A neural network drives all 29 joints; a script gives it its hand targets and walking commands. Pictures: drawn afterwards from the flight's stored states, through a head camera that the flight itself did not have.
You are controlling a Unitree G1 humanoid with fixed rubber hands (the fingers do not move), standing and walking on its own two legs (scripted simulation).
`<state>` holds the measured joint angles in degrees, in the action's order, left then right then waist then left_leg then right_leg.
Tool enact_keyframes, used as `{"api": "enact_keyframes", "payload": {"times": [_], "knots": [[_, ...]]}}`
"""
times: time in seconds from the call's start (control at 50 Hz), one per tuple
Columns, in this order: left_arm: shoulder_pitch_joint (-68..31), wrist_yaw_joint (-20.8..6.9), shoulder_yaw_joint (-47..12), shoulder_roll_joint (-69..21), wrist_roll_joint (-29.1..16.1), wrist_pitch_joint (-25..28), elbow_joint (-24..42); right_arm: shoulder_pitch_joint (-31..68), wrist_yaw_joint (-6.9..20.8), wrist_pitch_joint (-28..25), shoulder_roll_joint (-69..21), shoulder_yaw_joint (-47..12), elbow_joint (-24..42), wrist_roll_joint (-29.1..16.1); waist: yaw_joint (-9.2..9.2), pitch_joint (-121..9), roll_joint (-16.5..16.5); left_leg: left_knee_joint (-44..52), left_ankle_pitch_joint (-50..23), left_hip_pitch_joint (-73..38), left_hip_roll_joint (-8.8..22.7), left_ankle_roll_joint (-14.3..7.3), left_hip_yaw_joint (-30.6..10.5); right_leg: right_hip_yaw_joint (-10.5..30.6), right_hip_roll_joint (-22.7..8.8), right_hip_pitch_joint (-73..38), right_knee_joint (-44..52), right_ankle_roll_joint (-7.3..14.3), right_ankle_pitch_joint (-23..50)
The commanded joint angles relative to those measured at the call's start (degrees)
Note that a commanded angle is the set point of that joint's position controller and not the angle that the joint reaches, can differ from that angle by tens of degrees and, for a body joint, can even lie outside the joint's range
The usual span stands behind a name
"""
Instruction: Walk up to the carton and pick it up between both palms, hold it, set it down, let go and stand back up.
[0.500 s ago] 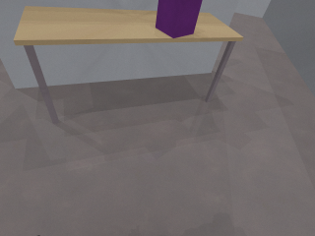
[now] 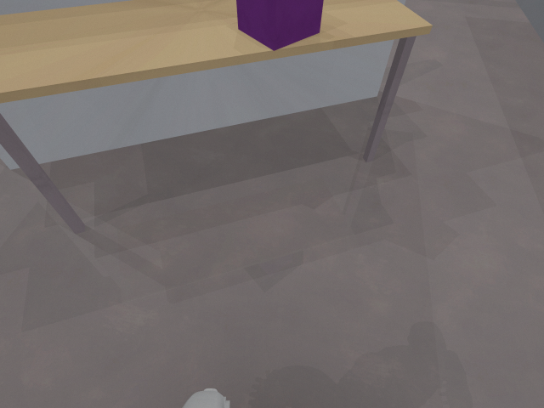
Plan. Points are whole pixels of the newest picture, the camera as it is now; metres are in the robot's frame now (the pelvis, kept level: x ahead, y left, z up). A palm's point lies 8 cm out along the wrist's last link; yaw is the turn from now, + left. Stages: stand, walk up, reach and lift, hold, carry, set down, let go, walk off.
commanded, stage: walk up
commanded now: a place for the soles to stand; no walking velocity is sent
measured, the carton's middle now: out of the picture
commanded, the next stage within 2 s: none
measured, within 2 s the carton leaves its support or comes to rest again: neither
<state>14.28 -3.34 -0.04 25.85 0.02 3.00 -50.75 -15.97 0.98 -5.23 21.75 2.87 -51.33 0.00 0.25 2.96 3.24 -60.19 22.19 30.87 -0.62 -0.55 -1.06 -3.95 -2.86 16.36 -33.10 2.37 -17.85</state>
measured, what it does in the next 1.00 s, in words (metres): walks ahead: left foot, then right foot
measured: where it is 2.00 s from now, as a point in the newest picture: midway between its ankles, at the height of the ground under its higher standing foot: (317, 301)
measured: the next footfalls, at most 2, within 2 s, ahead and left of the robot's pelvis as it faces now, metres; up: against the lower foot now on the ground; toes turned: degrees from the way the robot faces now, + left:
left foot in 0.22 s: +0.24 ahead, +0.12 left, +0.00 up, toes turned +3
right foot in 0.70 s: +0.35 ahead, -0.21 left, +0.00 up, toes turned -4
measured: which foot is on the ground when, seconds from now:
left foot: up 0.00-0.20, down 0.22-0.70, up 0.72-1.00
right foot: down 0.00-0.26, up 0.28-0.68, down 0.70-1.00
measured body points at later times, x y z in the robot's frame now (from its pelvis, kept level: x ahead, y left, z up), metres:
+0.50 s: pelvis +0.17 -0.01 +0.00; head +0.17 +0.03 +0.45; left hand +0.27 +0.31 -0.13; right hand +0.22 -0.34 -0.08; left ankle +0.20 +0.12 -0.74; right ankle +0.21 -0.15 -0.69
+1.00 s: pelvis +0.33 -0.14 -0.01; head +0.37 -0.13 +0.44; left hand +0.38 +0.19 -0.12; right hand +0.38 -0.46 -0.12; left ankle +0.37 +0.04 -0.68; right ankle +0.31 -0.21 -0.74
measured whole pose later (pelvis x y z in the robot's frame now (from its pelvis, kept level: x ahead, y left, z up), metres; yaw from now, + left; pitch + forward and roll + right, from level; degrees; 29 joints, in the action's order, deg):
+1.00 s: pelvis +0.33 -0.14 -0.01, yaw +3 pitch +0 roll +2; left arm 15.4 -3.3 0.0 25.9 0.0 1.8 -47.9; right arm -18.4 -0.6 -4.0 22.1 3.3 -51.3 0.0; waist 0.2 5.1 2.9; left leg -56.1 21.5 32.0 0.9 -0.9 -3.0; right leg -6.4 -1.5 15.0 -35.0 3.3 -20.5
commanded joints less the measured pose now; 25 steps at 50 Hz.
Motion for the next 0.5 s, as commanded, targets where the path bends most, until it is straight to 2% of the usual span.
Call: {"api": "enact_keyframes", "payload": {"times": [0.0,0.02,0.04,0.06,0.08,0.12,0.14,0.16,0.18,0.2,0.22,0.24,0.26,0.28,0.3,0.32,0.34,0.36,0.38,0.4,0.42,0.46,0.48], "knots": [[1.05,0.97,7.24,11.24,1.11,0.85,6.31,-1.20,-1.05,0.65,12.57,2.36,2.65,-0.63,3.58,-6.82,6.42,4.36,-8.07,8.04,2.08,0.73,-0.03,6.59,-10.04,-20.91,13.62,1.05,26.04],[2.12,0.84,7.06,11.00,0.77,0.60,6.17,0.12,-1.02,0.61,13.37,2.27,3.00,-0.67,4.35,-5.36,6.20,6.15,-8.48,8.85,2.66,0.58,1.03,7.06,-10.43,-20.44,14.86,2.17,22.64],[0.96,0.51,7.06,10.89,0.75,0.49,6.19,1.34,-0.84,0.35,13.17,2.32,3.36,-0.91,4.34,-4.76,4.85,9.29,-9.39,8.88,3.17,0.87,2.50,6.16,-10.13,-19.67,15.72,3.77,20.29],[1.82,0.38,7.44,11.53,0.89,0.24,5.93,2.67,-0.73,0.21,12.96,2.20,3.24,-0.99,4.91,-4.43,3.76,11.81,-10.82,9.04,3.80,0.38,2.74,6.84,-10.69,-21.13,15.63,3.00,19.90],[0.62,0.44,6.75,10.80,1.16,0.10,6.20,3.40,-0.78,-0.19,12.48,2.08,3.98,-1.02,4.80,-3.75,4.33,15.01,-12.55,8.35,3.68,0.51,3.46,5.69,-10.15,-20.15,14.50,3.64,22.21],[-0.89,-0.06,6.97,11.28,1.33,-0.42,6.86,2.05,-0.62,-0.82,12.23,1.99,3.57,-1.16,3.88,-4.32,0.98,21.70,-16.44,1.69,3.67,0.25,6.05,2.70,-9.06,-18.63,12.08,5.42,22.19],[-1.03,-0.02,7.06,11.67,1.31,-0.63,6.88,0.96,-0.69,-1.06,11.44,2.04,3.37,-0.86,3.30,-5.73,0.03,23.76,-18.33,-2.23,3.01,-0.77,7.51,2.19,-9.72,-18.26,8.81,4.53,22.54],[-2.64,-0.14,6.97,11.93,1.13,-0.94,7.53,-2.10,-0.89,-1.22,11.32,2.49,2.57,-0.88,1.34,-7.11,0.15,27.21,-20.86,-9.36,1.92,-0.88,8.84,0.10,-8.61,-14.78,5.52,4.41,22.58],[-4.46,-0.16,6.90,12.05,0.95,-1.35,7.93,-8.12,-1.40,-1.42,11.64,3.12,0.50,-0.51,-2.23,-9.01,-0.68,30.86,-21.46,-18.07,0.34,-1.32,9.79,-2.17,-6.89,-11.97,-1.18,4.41,27.11],[-4.53,-0.09,6.16,10.41,1.71,-1.58,9.10,-16.88,-2.40,-1.57,14.34,4.66,-1.98,0.10,-6.50,-12.80,-5.64,31.25,-17.17,-31.15,0.34,-2.61,5.78,-1.59,-4.96,-5.54,-13.33,3.78,25.83],[-3.79,0.10,5.09,7.72,1.82,-1.55,9.75,-22.79,-3.67,-1.52,17.74,6.53,-3.57,0.26,-9.77,-13.69,-10.21,32.13,-11.11,-41.72,5.07,-6.08,-6.36,1.03,-1.51,7.35,-22.38,2.32,14.97],[-1.06,-0.28,4.53,5.14,1.85,-1.65,10.18,-23.00,-4.50,-1.57,21.93,7.90,-2.15,0.56,-7.96,-14.06,-20.41,35.15,-6.07,-48.47,16.39,-9.22,-29.82,2.80,5.63,20.17,-30.59,-0.18,-11.02],[-0.72,-0.20,6.15,12.41,1.24,-2.29,9.34,-18.88,-4.29,-1.45,22.60,7.50,0.04,-1.27,-6.19,-13.64,-15.36,41.27,0.01,-47.53,22.07,-16.85,-46.27,7.95,5.53,26.39,-33.71,-0.71,-15.55],[-3.17,0.20,6.36,14.84,2.05,-2.64,7.84,-14.10,-4.22,-1.32,21.74,7.18,1.04,-1.71,-4.80,-7.31,-9.69,43.14,6.95,-38.40,23.67,-17.62,-46.15,10.64,1.94,26.38,-35.97,-0.45,-15.03],[-6.89,0.10,6.33,14.23,2.06,-2.82,7.80,-10.63,-4.32,-1.19,20.37,6.50,1.44,-1.03,-3.89,1.56,-5.17,44.88,10.04,-26.43,22.18,-17.51,-39.98,10.73,-0.33,26.37,-34.66,-1.02,-13.72],[-6.86,-0.25,6.39,12.56,1.83,-2.86,7.00,-7.18,-4.08,-1.28,19.23,5.77,2.05,0.04,-2.10,6.85,-4.02,46.03,12.01,-17.65,20.07,-15.81,-35.04,10.56,-1.62,23.11,-32.16,-1.32,-13.06],[-7.71,-0.71,6.40,11.77,2.46,-3.24,6.67,-5.47,-3.90,-1.52,18.66,5.19,1.75,0.08,-0.87,12.88,-3.02,48.64,16.17,-9.54,18.89,-13.91,-31.82,11.21,-3.48,19.73,-29.50,-1.51,-10.07],[-5.91,-1.35,6.89,12.20,2.16,-3.35,6.80,-4.02,-3.59,-1.72,19.81,5.13,1.82,-0.02,0.06,14.25,-5.51,50.00,16.40,-4.36,17.54,-13.16,-26.93,10.37,-3.46,15.95,-26.71,-1.46,-6.90],[-4.31,-1.78,7.23,11.27,2.32,-3.47,6.68,-3.62,-3.35,-1.69,19.33,4.57,2.66,0.12,-0.20,12.07,-8.34,49.66,11.52,-6.15,14.32,-11.88,-22.11,8.31,-2.61,13.06,-23.54,-2.22,-3.66],[-4.31,-2.20,7.48,11.52,2.34,-3.45,7.11,-5.54,-3.21,-1.77,18.87,4.80,2.55,0.24,-0.49,8.64,-8.71,48.44,8.20,-11.45,13.64,-11.58,-20.69,8.97,-2.80,12.84,-21.02,-2.29,-2.55],[-4.97,-2.43,7.22,10.79,2.52,-3.33,7.04,-7.01,-3.07,-1.79,18.17,4.64,2.42,0.16,-1.75,6.43,-8.36,47.21,5.08,-16.02,12.59,-12.22,-18.59,7.33,-2.16,15.28,-18.71,-2.73,-2.63],[-7.22,-2.84,7.27,10.32,2.66,-3.50,7.91,-7.77,-2.92,-2.32,19.01,5.50,2.14,-0.17,-2.38,2.34,-9.29,47.20,6.14,-20.95,14.19,-12.45,-19.32,8.32,-4.28,17.20,-17.58,-3.04,-0.57],[-7.90,-2.79,6.83,10.27,2.38,-3.56,8.66,-7.83,-2.90,-2.35,20.27,5.68,2.59,-0.24,-2.26,2.28,-9.48,47.06,5.11,-22.10,14.25,-12.42,-18.11,7.54,-4.45,17.95,-15.81,-3.10,0.05]]}}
